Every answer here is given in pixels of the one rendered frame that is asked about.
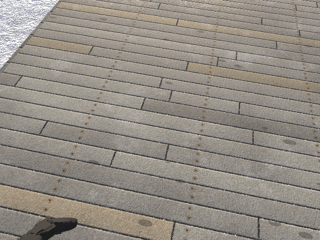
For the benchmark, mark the robot left hand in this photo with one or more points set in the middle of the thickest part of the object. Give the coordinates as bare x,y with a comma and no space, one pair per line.
49,227

